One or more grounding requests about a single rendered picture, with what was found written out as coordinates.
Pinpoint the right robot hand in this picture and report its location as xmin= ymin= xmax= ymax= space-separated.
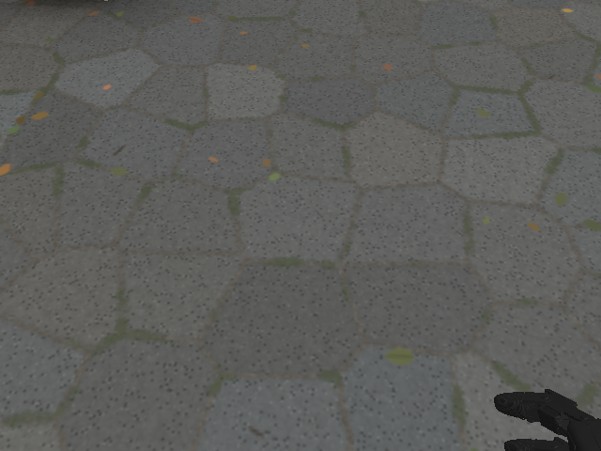
xmin=494 ymin=389 xmax=601 ymax=451

